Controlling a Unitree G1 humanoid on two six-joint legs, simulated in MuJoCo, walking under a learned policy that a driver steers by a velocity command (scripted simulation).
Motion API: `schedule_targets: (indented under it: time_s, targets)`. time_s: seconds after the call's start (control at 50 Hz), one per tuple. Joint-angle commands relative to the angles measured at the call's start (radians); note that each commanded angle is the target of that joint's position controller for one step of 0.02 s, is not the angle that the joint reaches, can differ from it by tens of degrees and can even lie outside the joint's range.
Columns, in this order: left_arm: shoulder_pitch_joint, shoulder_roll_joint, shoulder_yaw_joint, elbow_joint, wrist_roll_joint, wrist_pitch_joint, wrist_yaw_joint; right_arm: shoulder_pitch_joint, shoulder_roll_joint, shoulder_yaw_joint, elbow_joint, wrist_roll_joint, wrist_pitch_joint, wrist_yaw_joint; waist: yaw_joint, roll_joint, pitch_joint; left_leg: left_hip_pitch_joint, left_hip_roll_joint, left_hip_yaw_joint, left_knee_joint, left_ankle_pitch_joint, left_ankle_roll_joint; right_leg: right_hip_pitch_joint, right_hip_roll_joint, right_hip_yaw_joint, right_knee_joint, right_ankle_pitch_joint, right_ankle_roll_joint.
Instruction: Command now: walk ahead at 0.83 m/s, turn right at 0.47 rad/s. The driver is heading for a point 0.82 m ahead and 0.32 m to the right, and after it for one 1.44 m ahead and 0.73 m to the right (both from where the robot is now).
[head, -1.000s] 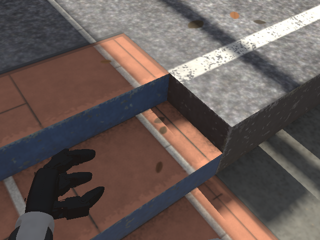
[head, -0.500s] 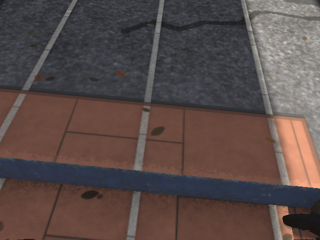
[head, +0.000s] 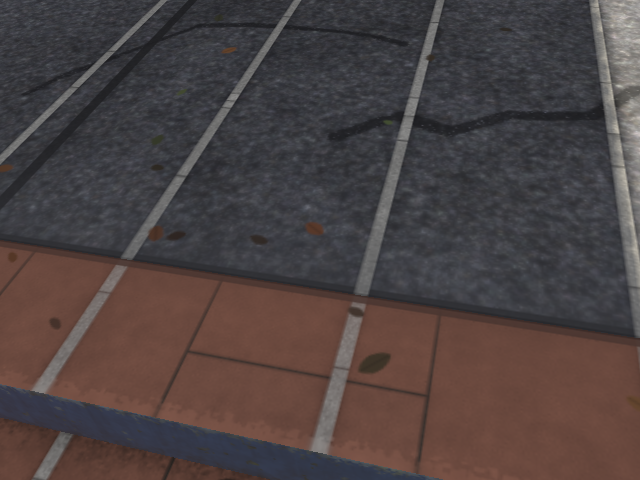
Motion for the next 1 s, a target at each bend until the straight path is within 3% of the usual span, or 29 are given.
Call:
schedule_targets:
  time_s: [0.02, 0.06, 0.12, 0.16, 0.18, 0.22, 0.24, 0.26, 0.28, 0.3, 0.34, 0.38, 0.44, 0.5, 0.54, 0.58, 0.6, 0.64, 0.66, 0.68, 0.7, 0.72, 0.74, 0.76, 0.78, 0.82, 0.88, 0.94, 1.0]
  targets:
    - [0.093, 0.037, 0.007, 0.04, -0.008, -0.028, 0.012, -0.336, 0.097, 0.057, -0.232, -0.028, -0.029, 0.006, -0.025, -0.085, 0.254, -0.771, 0.08, -0.002, 0.513, -0.016, 0.03, 0.21, -0.27, 0.55, -0.353, -0.241, -0.191]
    - [0.112, 0.022, -0.002, 0.088, 0.003, -0.041, 0.007, -0.353, 0.14, 0.086, -0.267, -0.009, -0.002, 0.005, -0.055, -0.119, 0.23, -0.773, 0.066, 0.018, 0.56, -0.106, 0.052, 0.131, -0.221, 0.493, -0.35, -0.187, -0.162]
    - [0.093, 0.026, -0.002, 0.118, -0.009, -0.025, 0.022, -0.494, 0.109, 0.106, -0.356, 0.031, 0.023, 0.0, -0.047, -0.133, 0.295, -0.514, 0.066, 0.145, 0.13, -0.154, 0.032, -0.122, -0.15, 0.408, -0.592, -0.025, -0.177]
    - [-0.017, 0.03, 0.0, 0.042, -0.031, -0.007, 0.05, -0.448, 0.11, 0.11, -0.35, 0.053, 0.027, -0.002, -0.08, -0.102, 0.191, 0.08, 0.03, 0.232, -0.32, -0.081, 0.032, -0.283, -0.122, 0.298, -0.707, 0.614, -0.18]
    - [-0.021, 0.073, 0.01, 0.038, -0.058, -0.015, 0.053, -0.308, 0.117, 0.099, -0.278, 0.056, 0.027, -0.017, -0.139, -0.131, 0.016, 0.37, -0.072, 0.273, -0.294, -0.05, 0.04, -0.249, -0.121, 0.232, -0.566, 1.296, -0.173]
    - [-0.078, 0.246, 0.077, 0.0, -0.03, -0.059, 0.04, 0.014, 0.005, 0.024, -0.212, 0.093, 0.037, -0.04, -0.309, -0.282, -0.184, 0.441, -0.061, 0.12, -0.488, -0.228, 0.079, 0.131, -0.233, 0.3, -0.117, 1.899, -0.141]
    - [-0.152, 0.291, 0.114, -0.023, -0.042, -0.093, 0.015, 0.134, -0.085, -0.013, -0.189, 0.087, 0.026, -0.051, -0.382, -0.244, -0.296, 0.566, -0.056, 0.025, -0.69, -0.28, 0.099, 0.167, -0.216, 0.313, 0.137, 1.835, -0.115]
    - [-0.218, 0.196, 0.103, -0.064, -0.029, -0.126, -0.011, 0.241, -0.18, -0.056, -0.15, 0.057, 0.012, -0.063, -0.4, -0.075, -0.364, 0.725, 0.109, -0.222, -0.886, -0.542, 0.125, 0.044, -0.107, 0.302, 0.484, 1.346, -0.096]
    - [-0.292, 0.015, 0.078, -0.181, -0.051, -0.12, -0.037, 0.208, -0.243, -0.076, -0.085, 0.036, 0.014, -0.064, -0.309, 0.284, -0.257, 0.79, 0.353, -0.899, -1.369, -0.695, 0.167, -0.434, 0.065, 0.234, 0.867, 0.306, -0.037]
    - [-0.276, -0.011, 0.067, -0.215, -0.008, -0.105, -0.031, 0.042, -0.156, -0.066, -0.098, 0.036, 0.022, -0.06, -0.195, 0.162, -0.172, 0.696, 0.41, -1.058, -1.443, -0.778, 0.186, -0.573, -0.004, 0.252, 1.205, 0.321, -0.043]
    - [-0.328, -0.114, 0.016, -0.243, 0.048, -0.06, -0.024, 0.042, 0.057, -0.008, 0.039, 0.052, 0.005, -0.035, -0.109, -0.051, 0.072, 0.473, 0.394, -0.695, -1.351, -0.604, 0.193, -0.712, -0.073, 0.163, 1.447, 0.362, -0.064]
    - [-0.364, -0.157, -0.022, -0.276, 0.023, -0.003, -0.013, 0.157, 0.099, -0.005, 0.198, 0.019, -0.022, -0.025, -0.07, -0.084, 0.182, 0.451, 0.33, -0.344, -1.336, -0.299, 0.106, -0.89, -0.078, 0.159, 1.638, 0.193, -0.09]
    - [-0.519, -0.149, -0.044, -0.35, -0.026, 0.048, 0.008, 0.184, 0.111, 0.013, 0.287, 0.011, -0.069, -0.016, -0.024, -0.073, 0.334, 0.403, 0.337, -0.033, -1.491, -0.052, 0.032, -1.04, -0.101, 0.189, 1.551, 0.009, -0.067]
    - [-0.701, -0.111, -0.039, -0.425, -0.017, 0.082, 0.044, 0.186, 0.0, -0.002, 0.335, 0.015, -0.087, -0.013, -0.009, -0.07, 0.361, 0.405, 0.294, 0.177, -1.625, 0.185, 0.009, -1.078, -0.052, 0.085, 1.557, -0.075, -0.094]
    - [-0.769, -0.1, -0.05, -0.474, -0.01, 0.092, 0.044, 0.286, -0.025, 0.0, 0.382, 0.048, -0.075, -0.02, 0.003, -0.103, 0.34, 0.451, 0.212, 0.291, -1.69, 0.284, 0.001, -0.984, -0.075, -0.029, 1.247, -0.121, -0.106]
    - [-0.61, -0.021, -0.041, -0.38, -0.013, 0.106, -0.011, 0.278, -0.098, -0.007, 0.322, 0.082, -0.051, -0.054, 0.021, -0.162, 0.142, 0.374, 0.16, 0.41, -1.686, 0.718, 0.061, -0.423, -0.042, -0.242, 0.909, 0.067, -0.119]
    - [-0.598, -0.002, -0.03, -0.38, -0.017, 0.101, -0.024, 0.315, -0.221, -0.032, 0.285, 0.097, -0.059, -0.07, 0.03, -0.084, 0.035, 0.455, 0.223, 0.367, -1.586, 1.343, 0.086, -0.241, 0.007, -0.274, 0.85, 0.077, -0.104]
    - [-0.293, 0.09, 0.022, -0.318, -0.031, 0.11, -0.015, 0.266, -0.413, -0.106, 0.203, 0.088, -0.038, -0.065, 0.163, 0.106, -0.207, 0.772, 0.295, 0.301, -1.164, 1.875, 0.101, -0.075, 0.071, -0.203, 0.688, -0.126, -0.103]
    - [-0.168, 0.169, 0.055, -0.289, -0.038, 0.097, -0.014, 0.195, -0.417, -0.12, 0.132, 0.093, -0.027, -0.038, 0.187, 0.129, -0.266, 0.769, 0.303, 0.244, -0.844, 1.782, 0.096, 0.063, 0.119, -0.091, 0.503, -0.239, -0.114]
    - [-0.261, 0.249, 0.099, -0.303, -0.059, 0.079, -0.015, 0.207, -0.28, -0.108, 0.093, 0.073, -0.038, -0.006, 0.107, 0.051, -0.231, 0.551, 0.2, 0.183, -0.437, 0.893, 0.031, 0.181, 0.077, 0.189, 0.268, -0.225, -0.191]
    - [-0.367, 0.305, 0.115, -0.273, -0.052, 0.082, -0.009, 0.093, -0.095, -0.064, -0.038, 0.043, -0.056, 0.043, 0.012, -0.271, -0.187, -0.011, -0.054, 0.093, 0.034, 0.106, -0.033, 0.312, -0.074, 0.765, -0.077, -0.356, -0.309]
    - [-0.348, 0.298, 0.11, -0.289, -0.018, 0.093, 0.0, 0.042, -0.066, -0.053, -0.129, 0.001, -0.088, 0.05, -0.007, -0.146, -0.243, -0.168, -0.042, -0.102, 0.308, 0.156, -0.012, 0.357, -0.162, 1.025, -0.232, -0.443, -0.318]
    - [-0.307, 0.285, 0.105, -0.229, -0.028, 0.074, 0.011, 0.018, -0.038, -0.038, -0.147, 0.002, -0.096, 0.034, -0.019, -0.05, -0.172, -0.216, -0.004, -0.109, 0.348, 0.155, -0.007, 0.288, -0.189, 1.025, -0.301, -0.376, -0.289]
    - [-0.29, 0.243, 0.096, -0.175, -0.022, 0.042, 0.024, 0.035, 0.025, 0.0, -0.167, -0.002, -0.089, 0.006, -0.085, 0.02, -0.025, -0.249, 0.033, -0.103, 0.324, 0.109, -0.021, 0.148, -0.161, 0.926, -0.279, -0.142, -0.262]
    - [-0.241, 0.197, 0.083, -0.12, -0.004, 0.014, 0.034, -0.024, 0.038, 0.022, -0.194, -0.012, -0.072, -0.013, -0.081, 0.05, 0.057, -0.272, 0.04, -0.094, 0.321, 0.032, -0.021, 0.043, -0.107, 0.82, -0.22, -0.031, -0.264]
    - [-0.254, 0.133, 0.052, -0.11, -0.004, -0.02, 0.035, 0.083, 0.003, 0.03, -0.157, -0.016, -0.03, -0.027, -0.155, 0.067, 0.104, -0.232, 0.094, -0.106, 0.133, -0.052, -0.018, -0.04, -0.092, 0.62, -0.194, 0.17, -0.239]
    - [-0.199, 0.145, 0.038, -0.048, -0.018, -0.063, 0.016, -0.078, -0.064, 0.031, -0.197, 0.003, 0.01, -0.035, -0.14, 0.065, 0.223, -0.148, 0.145, -0.014, -0.376, -0.058, -0.018, -0.132, -0.059, 0.42, -0.344, 0.296, -0.164]
    - [-0.161, 0.165, 0.041, -0.026, -0.026, -0.072, 0.011, -0.151, -0.045, 0.046, -0.179, 0.026, 0.01, 0.005, -0.076, -0.026, 0.153, 0.145, 0.114, 0.085, -0.819, 0.329, 0.024, -0.066, -0.012, 0.24, -0.476, 0.588, -0.089]
    - [-0.08, 0.231, 0.057, -0.004, -0.031, -0.084, 0.004, -0.188, -0.068, 0.036, -0.143, 0.055, -0.001, 0.022, -0.033, -0.099, 0.117, 0.258, 0.038, 0.152, -1.058, 0.491, 0.076, 0.194, -0.096, 0.185, -0.502, 0.973, -0.027]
